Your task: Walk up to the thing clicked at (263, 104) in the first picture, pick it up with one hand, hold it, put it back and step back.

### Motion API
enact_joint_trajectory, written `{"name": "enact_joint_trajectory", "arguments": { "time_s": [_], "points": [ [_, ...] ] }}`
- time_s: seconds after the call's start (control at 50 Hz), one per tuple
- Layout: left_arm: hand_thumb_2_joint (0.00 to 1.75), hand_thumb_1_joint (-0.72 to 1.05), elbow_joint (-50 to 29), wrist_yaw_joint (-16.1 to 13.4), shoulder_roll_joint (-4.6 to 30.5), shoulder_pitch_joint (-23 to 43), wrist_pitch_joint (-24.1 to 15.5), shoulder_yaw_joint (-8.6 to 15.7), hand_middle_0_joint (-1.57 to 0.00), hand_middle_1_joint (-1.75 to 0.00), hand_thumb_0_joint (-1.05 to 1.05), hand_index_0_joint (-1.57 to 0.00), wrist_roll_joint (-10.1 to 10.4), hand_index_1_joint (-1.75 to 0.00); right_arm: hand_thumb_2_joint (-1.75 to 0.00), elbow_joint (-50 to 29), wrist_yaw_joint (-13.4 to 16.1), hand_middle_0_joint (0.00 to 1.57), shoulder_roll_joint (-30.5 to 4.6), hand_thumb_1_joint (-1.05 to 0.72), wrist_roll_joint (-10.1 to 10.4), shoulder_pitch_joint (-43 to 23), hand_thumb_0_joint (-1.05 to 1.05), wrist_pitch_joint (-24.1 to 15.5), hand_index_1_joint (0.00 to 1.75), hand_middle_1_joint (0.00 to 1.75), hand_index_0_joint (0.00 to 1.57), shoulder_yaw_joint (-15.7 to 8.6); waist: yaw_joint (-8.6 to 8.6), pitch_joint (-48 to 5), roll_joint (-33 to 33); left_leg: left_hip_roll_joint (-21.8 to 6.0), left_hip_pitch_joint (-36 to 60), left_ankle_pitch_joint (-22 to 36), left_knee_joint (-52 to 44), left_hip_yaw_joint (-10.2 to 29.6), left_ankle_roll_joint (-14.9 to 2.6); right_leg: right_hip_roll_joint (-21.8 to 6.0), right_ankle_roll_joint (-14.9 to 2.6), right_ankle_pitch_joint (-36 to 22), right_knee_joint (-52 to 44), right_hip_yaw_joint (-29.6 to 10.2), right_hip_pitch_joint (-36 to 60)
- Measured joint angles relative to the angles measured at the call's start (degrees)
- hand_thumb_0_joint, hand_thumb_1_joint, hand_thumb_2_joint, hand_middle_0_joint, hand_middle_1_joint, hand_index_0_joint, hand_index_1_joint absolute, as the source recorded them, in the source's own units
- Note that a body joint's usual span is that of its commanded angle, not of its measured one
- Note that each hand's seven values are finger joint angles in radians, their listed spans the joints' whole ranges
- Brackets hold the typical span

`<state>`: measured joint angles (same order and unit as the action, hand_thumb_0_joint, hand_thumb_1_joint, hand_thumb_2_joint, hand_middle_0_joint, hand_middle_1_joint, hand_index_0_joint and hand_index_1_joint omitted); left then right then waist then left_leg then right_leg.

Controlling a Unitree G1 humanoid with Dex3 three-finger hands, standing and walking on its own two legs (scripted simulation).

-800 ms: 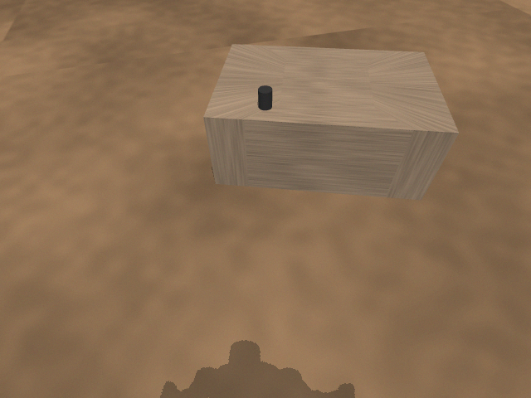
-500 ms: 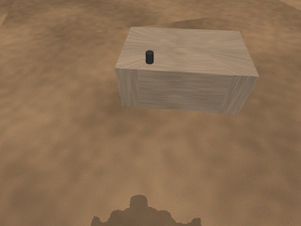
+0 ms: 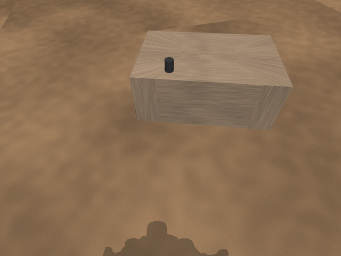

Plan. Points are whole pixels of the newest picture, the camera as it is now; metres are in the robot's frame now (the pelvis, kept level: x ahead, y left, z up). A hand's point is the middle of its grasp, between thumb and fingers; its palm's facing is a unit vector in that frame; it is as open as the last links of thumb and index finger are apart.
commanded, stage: stand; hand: left
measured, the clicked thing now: (169, 65) +1.31 +0.03 -0.32
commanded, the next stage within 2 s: walk up in 0.32 s
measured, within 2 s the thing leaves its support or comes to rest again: neither
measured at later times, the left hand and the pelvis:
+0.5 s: hand out of the picture +0.10 +0.26 -0.15, palm faces -0.08 -0.93 -0.37, open 7.3 cm; pelvis +0.02 -0.02 -0.01, yaw -3 degrees
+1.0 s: hand (110, 230) +0.23 +0.19 -0.16, palm faces -0.07 -0.94 -0.33, open 7.3 cm; pelvis +0.20 -0.08 -0.02, yaw -4 degrees
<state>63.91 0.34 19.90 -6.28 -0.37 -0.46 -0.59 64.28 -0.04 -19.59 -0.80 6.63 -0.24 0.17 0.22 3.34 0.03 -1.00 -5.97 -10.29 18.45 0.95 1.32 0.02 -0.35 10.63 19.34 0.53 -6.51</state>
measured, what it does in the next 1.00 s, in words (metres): walks ahead: right foot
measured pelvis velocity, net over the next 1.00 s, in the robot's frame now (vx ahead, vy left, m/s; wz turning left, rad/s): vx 0.20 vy -0.08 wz -0.08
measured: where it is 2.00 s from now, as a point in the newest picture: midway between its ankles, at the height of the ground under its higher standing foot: (193, 189)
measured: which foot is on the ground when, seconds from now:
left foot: down 0.00-0.60, up 0.62-1.00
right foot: down 0.00-0.38, up 0.40-0.58, down 0.60-1.00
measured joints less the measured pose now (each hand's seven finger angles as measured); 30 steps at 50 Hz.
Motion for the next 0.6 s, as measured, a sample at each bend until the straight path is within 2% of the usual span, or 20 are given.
{"name": "enact_joint_trajectory", "arguments": {
  "time_s": [0.32,0.34,0.38,0.4,0.44,0.48,0.54,0.58,0.6],
  "points": [
    [0.9,0.91,0.03,0.04,0.03,0.03,-0.04,0.02,-0.2,-0.3,0.0,-0.21,0.06,-0.3,-0.9,-0.18,-0.02,0.21,-0.08,-0.91,0.01,0.01,0.01,-0.12,0.3,0.3,0.2,0.14,-0.09,-0.13,-0.14,0.01,0.39,0.18,-0.52,0.02,0.05,-0.02,-0.04,0.02,-0.18,0.03,0.24],
    [0.9,0.91,-0.65,0.58,0.07,-0.42,0.11,0.65,-0.2,-0.3,0.0,-0.21,-0.3,-0.3,-0.9,-0.72,-0.38,0.21,-0.06,-0.91,-0.36,0.36,0.01,-0.21,0.3,0.3,0.2,-0.32,-0.2,-0.31,-0.06,0.04,-0.08,-1.61,0.6,-0.18,-0.49,0.0,-0.31,1.64,1.05,-0.17,-0.36],
    [0.9,0.91,-2.17,1.93,0.68,-2.29,0.13,2.04,-0.2,-0.3,0.0,-0.21,-1.13,-0.3,-0.9,-2.33,-1.29,0.21,-0.11,-0.9,-1.17,1.95,0.01,-1.22,0.3,0.3,0.2,-1.56,-0.47,-1.42,0.57,0.37,-0.88,-6.97,3.45,-1.01,-1.88,-0.12,-1.21,9.5,6.95,-1.1,-2.81],
    [0.9,0.91,-2.68,2.43,1.13,-3.12,0.39,2.68,-0.2,-0.3,0.0,-0.21,-1.44,-0.3,-0.9,-3.3,-1.62,0.21,-0.24,-0.9,-1.45,2.83,0.01,-1.75,0.3,0.3,0.2,-2.21,-0.46,-2.01,0.81,0.4,-1.01,-7.51,3.86,-1.48,-2.35,-0.12,-1.33,12.17,11.65,-1.33,-4.89],
    [0.9,0.91,-3.52,3.05,2.15,-3.97,0.81,3.55,-0.2,-0.3,0.01,-0.21,-1.78,-0.3,-0.9,-5.15,-1.86,0.21,-0.8,-0.9,-1.79,4.44,0.01,-2.9,0.3,0.3,0.2,-3.3,0.15,-2.15,0.73,-0.08,-0.83,-5.16,3.52,-1.82,-3.01,0.11,-1.41,13.83,21.37,-1.71,-9.76],
    [0.9,0.91,-4.59,3.74,3.59,-4.35,0.66,4.17,-0.2,-0.3,0.01,-0.21,-1.67,-0.3,-0.9,-6.25,-1.85,0.21,-1.37,-0.9,-1.96,6.05,0.01,-3.43,0.3,0.3,0.21,-3.89,0.54,-1.56,1.29,-0.39,0.12,-4.21,2.89,-2.17,-2.59,-0.94,-1.2,13.55,25.91,-2.23,-13.44],
    [0.9,0.91,-6.3,4.93,4.88,-5.35,0.2,5.04,-0.2,-0.3,0.01,-0.21,-1.53,-0.3,-0.9,-6.81,-2.3,0.21,-3.04,-0.9,-2.48,7.93,0.01,-2.75,0.3,0.3,0.21,-4.73,0.52,-0.85,1.05,-1.68,2.09,-6.07,3.32,-2.98,-1.19,-3.17,-0.7,12.85,22.41,-1.56,-15.08],
    [0.9,0.91,-7.21,5.3,5.32,-6.2,-0.44,5.57,-0.2,-0.3,0.01,-0.21,-1.57,-0.3,-0.9,-7.06,-2.48,0.21,-4.5,-0.9,-2.64,8.74,0.01,-1.95,0.3,0.3,0.21,-5.27,0.36,-0.51,0.17,-3.06,2.29,-9.33,6.98,-3.34,-0.85,-3.82,-0.53,8.84,16.77,-0.58,-13.56],
    [0.9,0.91,-7.7,5.2,5.59,-6.69,-1.09,5.89,-0.2,-0.3,0.01,-0.21,-1.64,-0.3,-0.9,-7.27,-2.42,0.21,-5.2,-0.9,-2.69,9.07,0.01,-1.51,0.3,0.3,0.21,-5.43,0.28,-0.29,-0.57,-4.2,1.27,-12.53,11.39,-3.09,-1.8,-3.26,-0.13,4.84,15.45,0.1,-12.7]
  ]
}}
